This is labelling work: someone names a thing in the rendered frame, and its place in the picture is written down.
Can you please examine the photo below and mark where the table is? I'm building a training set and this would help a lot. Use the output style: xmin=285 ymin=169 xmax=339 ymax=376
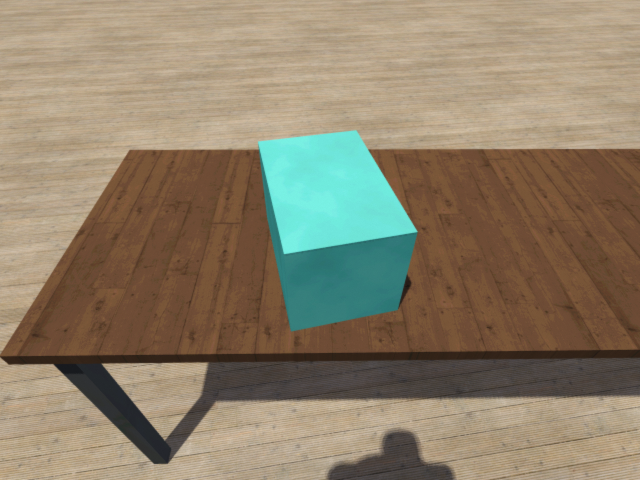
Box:
xmin=0 ymin=149 xmax=640 ymax=464

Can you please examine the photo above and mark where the carton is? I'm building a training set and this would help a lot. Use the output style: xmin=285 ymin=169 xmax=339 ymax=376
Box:
xmin=258 ymin=130 xmax=418 ymax=331

